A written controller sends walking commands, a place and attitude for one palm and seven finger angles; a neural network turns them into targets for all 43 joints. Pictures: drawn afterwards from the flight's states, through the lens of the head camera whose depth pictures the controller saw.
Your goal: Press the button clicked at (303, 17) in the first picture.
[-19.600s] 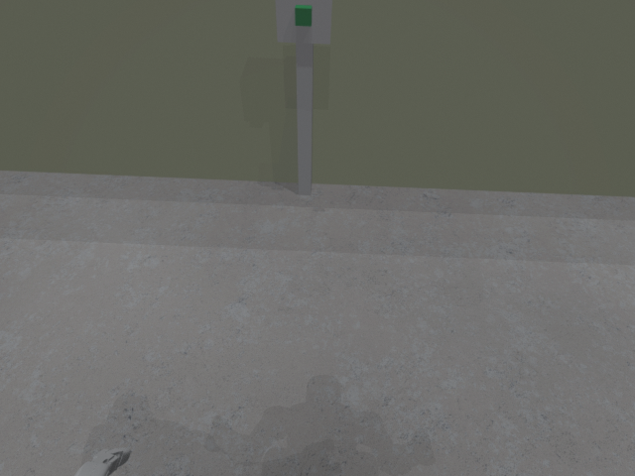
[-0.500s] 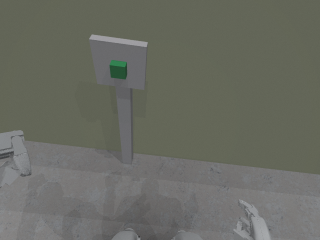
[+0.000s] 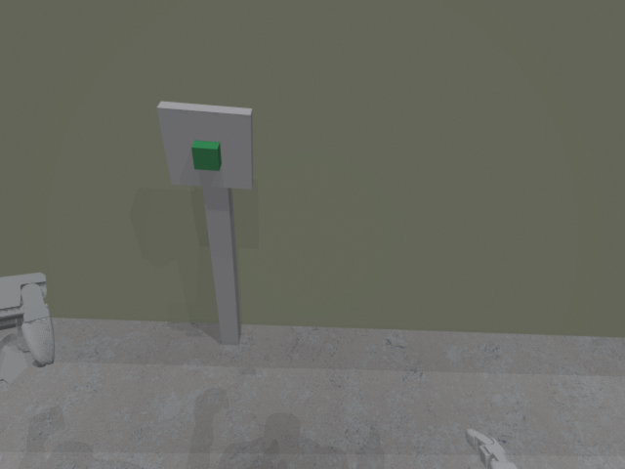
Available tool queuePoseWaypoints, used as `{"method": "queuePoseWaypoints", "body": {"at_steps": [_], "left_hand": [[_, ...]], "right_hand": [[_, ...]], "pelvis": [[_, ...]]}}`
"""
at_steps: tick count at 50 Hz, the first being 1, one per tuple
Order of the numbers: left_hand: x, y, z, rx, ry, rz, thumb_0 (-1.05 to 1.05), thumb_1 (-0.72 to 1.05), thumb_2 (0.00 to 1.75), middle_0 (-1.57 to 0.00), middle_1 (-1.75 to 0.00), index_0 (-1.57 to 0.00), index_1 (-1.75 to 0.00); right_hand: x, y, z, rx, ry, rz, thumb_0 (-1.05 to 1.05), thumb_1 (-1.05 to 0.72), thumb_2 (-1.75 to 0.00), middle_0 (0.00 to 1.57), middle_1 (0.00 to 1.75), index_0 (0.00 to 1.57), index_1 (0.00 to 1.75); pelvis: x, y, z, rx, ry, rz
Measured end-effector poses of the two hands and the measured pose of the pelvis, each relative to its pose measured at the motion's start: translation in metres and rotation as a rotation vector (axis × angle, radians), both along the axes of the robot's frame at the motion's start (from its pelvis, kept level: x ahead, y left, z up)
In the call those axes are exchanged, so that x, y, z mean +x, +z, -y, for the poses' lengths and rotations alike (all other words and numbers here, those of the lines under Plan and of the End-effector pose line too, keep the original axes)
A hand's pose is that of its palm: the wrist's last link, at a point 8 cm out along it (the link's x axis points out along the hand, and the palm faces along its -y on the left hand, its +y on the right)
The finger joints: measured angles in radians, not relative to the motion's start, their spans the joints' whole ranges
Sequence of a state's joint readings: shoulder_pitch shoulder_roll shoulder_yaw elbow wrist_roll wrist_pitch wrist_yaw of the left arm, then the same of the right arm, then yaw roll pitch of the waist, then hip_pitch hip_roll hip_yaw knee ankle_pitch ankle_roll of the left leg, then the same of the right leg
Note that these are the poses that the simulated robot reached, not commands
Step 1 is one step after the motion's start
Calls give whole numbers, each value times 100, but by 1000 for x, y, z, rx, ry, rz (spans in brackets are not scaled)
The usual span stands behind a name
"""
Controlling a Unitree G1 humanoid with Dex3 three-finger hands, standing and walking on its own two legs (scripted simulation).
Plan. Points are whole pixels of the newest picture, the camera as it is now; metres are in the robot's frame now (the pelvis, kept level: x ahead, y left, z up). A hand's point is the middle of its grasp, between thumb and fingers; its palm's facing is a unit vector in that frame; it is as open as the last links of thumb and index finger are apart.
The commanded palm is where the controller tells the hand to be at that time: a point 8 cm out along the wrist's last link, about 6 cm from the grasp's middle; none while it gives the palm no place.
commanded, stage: stop stepping back and stand still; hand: left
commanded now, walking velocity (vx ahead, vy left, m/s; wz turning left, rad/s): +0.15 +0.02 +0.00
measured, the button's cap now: (207, 154) +0.69 +0.26 +0.05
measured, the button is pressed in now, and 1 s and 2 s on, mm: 0 0 0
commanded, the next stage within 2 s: let the arm hang, fingers relaxed in 0.82 s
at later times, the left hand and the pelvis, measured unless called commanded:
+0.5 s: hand out of the picture +0.10 +0.27 +0.17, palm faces +0.54 -0.78 -0.33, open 3.1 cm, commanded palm +0.04 +0.28 +0.19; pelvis -0.08 +0.00 +0.01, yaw +2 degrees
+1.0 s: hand out of the picture +0.09 +0.25 +0.07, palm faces +0.29 -0.85 -0.43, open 3.0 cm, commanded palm none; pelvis -0.11 -0.01 +0.01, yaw +4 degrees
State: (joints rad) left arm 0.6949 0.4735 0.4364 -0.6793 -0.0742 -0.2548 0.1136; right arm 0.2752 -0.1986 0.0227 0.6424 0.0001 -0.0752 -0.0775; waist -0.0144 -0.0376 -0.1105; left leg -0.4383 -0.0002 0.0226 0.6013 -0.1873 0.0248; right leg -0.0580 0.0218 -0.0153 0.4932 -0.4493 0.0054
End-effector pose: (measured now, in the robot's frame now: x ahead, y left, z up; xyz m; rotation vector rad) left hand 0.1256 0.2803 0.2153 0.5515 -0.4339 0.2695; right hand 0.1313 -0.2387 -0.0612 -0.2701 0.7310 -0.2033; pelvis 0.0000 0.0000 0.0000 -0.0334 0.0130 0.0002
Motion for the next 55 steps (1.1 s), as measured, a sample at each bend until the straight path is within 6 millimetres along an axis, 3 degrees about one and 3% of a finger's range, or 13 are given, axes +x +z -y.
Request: {"method": "queuePoseWaypoints", "body": {"at_steps": [4, 8, 14, 19, 23, 25, 30, 35, 40, 46, 48, 51, 55], "left_hand": [[1, -23, -22, -115, 117, -46, 0, 88, 90, -131, -150, -132, -150], [-7, -38, -13, -157, 116, -138, 1, 89, 90, -131, -150, -131, -150], [-58, -14, 22, -43, -5, -154, 1, 88, 90, -131, -150, -131, -150], [-86, -5, 1, -28, 104, -40, 1, 88, 90, -131, -150, -131, -150], [-80, -22, -26, -141, 235, -18, 1, 88, 90, -132, -150, -132, -150], [-73, -32, -28, -180, 250, -60, 1, 88, 90, -131, -150, -131, -150], [-68, -31, 8, -156, 131, -133, 1, 89, 90, -131, -150, -131, -150], [-94, -10, 31, -49, 43, -148, 1, 88, 90, -131, -150, -131, -150], [-110, -12, 8, -48, 156, -119, 1, 88, 90, -131, -150, -131, -150], [-100, -40, -11, -169, 256, -166, 1, 88, 90, -131, -150, -131, -150], [-87, -68, -10, -171, 214, -276, 1, 89, 90, -131, -150, -131, -150], [-75, -154, -10, -241, 198, -654, 0, 89, 90, -128, -148, -129, -148], [-104, -261, 10, -351, 199, -1107, 0, 90, 90, -120, -140, -121, -140]], "right_hand": [[-25, -1, 9, -20, -29, -14, 1, -91, -90, 20, 30, 20, 30], [-43, 6, 7, -9, -19, 7, 2, -91, -90, 20, 30, 20, 30], [-58, 10, 1, 18, 47, 30, 1, -91, -90, 20, 30, 20, 30], [-58, -2, 0, 10, 46, 18, 1, -91, -90, 20, 30, 20, 30], [-56, -4, -10, 21, 62, 27, 2, -91, -90, 20, 30, 20, 30], [-56, 1, -17, 38, 78, 55, 2, -91, -90, 20, 30, 20, 30], [-61, 13, -27, 80, 117, 99, 2, -91, -90, 20, 30, 20, 30], [-69, 12, -17, 87, 123, 72, 1, -90, -90, 21, 30, 20, 30], [-74, -2, 1, 43, 85, 5, 1, -90, -90, 21, 30, 20, 30], [-75, 2, 5, 18, 80, 5, 2, -91, -90, 20, 30, 20, 30], [-74, -4, 7, 31, 128, -6, 1, -91, -90, 20, 30, 20, 30], [-77, -20, 14, 44, 141, -81, 1, -91, -90, 20, 30, 20, 30], [-101, -32, 25, 35, 97, -174, 1, -91, -90, 20, 30, 20, 30]], "pelvis": [[-18, 3, -4, 9, 8, 22], [-41, 8, 1, 11, 22, 19], [-67, 9, 10, -5, 44, 25], [-63, 4, 3, -22, 36, 38], [-73, 6, -2, 2, 42, 56], [-81, 8, 0, 16, 31, 55], [-100, 13, 11, 30, 45, 35], [-102, 15, 20, 11, 53, 19], [-94, 10, 16, -9, 65, 26], [-99, 14, 13, 13, 52, 43], [-105, 12, 12, 9, 65, 29], [-115, 7, 8, 2, 70, 23], [-121, 2, 8, 5, 73, 30]]}}
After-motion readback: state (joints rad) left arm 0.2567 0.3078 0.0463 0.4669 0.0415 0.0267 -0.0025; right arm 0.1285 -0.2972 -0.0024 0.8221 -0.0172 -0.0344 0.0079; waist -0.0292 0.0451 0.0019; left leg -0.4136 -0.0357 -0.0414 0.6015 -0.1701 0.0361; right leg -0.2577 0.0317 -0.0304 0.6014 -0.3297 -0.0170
